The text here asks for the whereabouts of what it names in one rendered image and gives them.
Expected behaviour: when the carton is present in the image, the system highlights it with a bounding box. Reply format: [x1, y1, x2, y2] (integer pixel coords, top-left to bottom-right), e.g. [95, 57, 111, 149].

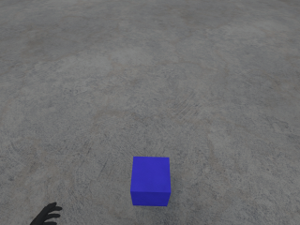
[130, 157, 172, 206]

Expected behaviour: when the left robot hand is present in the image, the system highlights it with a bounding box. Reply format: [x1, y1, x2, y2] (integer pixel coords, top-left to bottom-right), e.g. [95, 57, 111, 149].
[30, 202, 63, 225]

